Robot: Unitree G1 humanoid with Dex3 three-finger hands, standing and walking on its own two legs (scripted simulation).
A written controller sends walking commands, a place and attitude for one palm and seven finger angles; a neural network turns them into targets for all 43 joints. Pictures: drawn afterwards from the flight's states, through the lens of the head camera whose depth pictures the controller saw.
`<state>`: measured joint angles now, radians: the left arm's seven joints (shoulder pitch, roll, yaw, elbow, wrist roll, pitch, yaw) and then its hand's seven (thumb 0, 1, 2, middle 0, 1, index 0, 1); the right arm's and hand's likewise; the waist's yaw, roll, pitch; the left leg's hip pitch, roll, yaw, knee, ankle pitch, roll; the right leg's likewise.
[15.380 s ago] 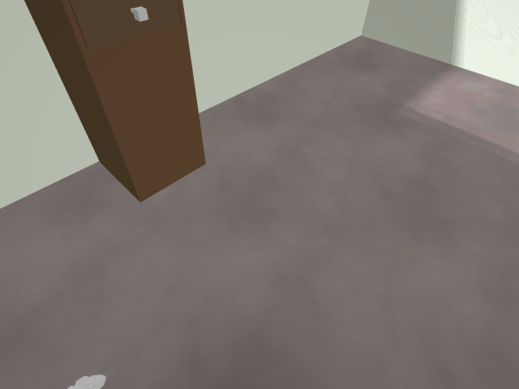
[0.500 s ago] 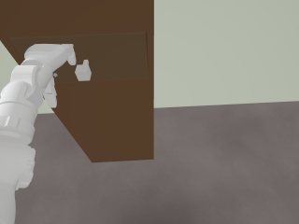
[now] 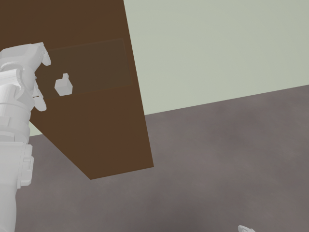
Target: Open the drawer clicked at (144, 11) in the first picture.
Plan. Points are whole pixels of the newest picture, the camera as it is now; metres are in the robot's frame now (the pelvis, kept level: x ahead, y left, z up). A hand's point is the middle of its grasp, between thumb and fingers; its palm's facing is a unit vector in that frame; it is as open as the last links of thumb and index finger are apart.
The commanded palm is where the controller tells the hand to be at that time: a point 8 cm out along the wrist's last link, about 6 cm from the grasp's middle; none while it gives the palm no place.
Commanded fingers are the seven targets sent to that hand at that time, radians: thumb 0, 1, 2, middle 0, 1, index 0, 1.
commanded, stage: move the hooked fingers above the handle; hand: left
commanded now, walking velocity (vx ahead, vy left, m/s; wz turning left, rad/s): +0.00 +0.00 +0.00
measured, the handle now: (64, 82) +0.53 +0.25 +0.10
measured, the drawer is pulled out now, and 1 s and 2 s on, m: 0.00 0.00 0.00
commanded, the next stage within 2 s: lift the fingers back up to retry in 0.82 s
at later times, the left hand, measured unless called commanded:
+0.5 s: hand (46, 63) +0.50 +0.25 +0.19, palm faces +0.10 +0.02 -0.99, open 13.1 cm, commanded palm +0.47 +0.28 +0.21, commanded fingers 0.00 -0.50 0.30 -0.30 -1.20 -0.30 -1.20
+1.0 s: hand (45, 76) +0.49 +0.27 +0.16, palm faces +0.09 +0.00 -1.00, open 13.6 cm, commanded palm +0.48 +0.28 +0.21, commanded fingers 0.00 -0.50 0.30 -0.30 -1.20 -0.30 -1.20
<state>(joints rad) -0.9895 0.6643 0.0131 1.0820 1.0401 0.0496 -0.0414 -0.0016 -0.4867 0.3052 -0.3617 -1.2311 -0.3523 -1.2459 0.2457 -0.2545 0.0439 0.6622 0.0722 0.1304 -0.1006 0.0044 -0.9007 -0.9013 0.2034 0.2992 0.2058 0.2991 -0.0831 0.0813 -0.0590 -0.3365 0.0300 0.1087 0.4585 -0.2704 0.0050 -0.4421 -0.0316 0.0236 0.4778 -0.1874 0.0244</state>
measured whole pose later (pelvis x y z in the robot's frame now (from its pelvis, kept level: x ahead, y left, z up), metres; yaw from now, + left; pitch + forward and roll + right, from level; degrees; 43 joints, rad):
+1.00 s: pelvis +0.00 +0.00 -0.01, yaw +4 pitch +13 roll -1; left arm -1.02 0.66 -0.03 0.98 1.03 -0.16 0.09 -0.01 -0.49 0.31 -0.41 -1.25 -0.35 -1.23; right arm 0.38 -0.32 -0.06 0.74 0.03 0.06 -0.06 0.00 -0.90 -0.90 0.20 0.30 0.20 0.30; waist -0.08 0.04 -0.08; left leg -0.50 0.04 0.03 0.58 -0.31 -0.01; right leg -0.55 -0.03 -0.05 0.54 -0.22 0.01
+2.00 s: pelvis +0.02 +0.01 -0.01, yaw +3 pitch +11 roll +0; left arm -0.97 0.61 -0.05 0.95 1.02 -0.08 -0.01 0.00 -0.49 0.31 -0.34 -1.21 -0.34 -1.20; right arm 0.31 -0.26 -0.02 0.70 0.03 0.10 -0.04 0.00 -0.90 -0.90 0.20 0.30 0.20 0.30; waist -0.05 0.06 -0.08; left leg -0.42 0.02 0.04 0.55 -0.32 0.01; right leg -0.48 -0.05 -0.04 0.52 -0.24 0.03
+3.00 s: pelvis +0.02 +0.00 +0.00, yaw +3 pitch +8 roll +0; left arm -0.84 0.49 -0.10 0.74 0.98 -0.01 0.02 0.00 -0.49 0.30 -0.32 -1.20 -0.31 -1.20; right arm 0.24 -0.28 -0.02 0.70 0.04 0.11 -0.04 0.00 -0.90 -0.90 0.20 0.30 0.20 0.30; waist -0.02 0.08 -0.08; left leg -0.32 0.02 0.05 0.50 -0.31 0.00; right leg -0.40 -0.05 -0.03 0.51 -0.24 0.02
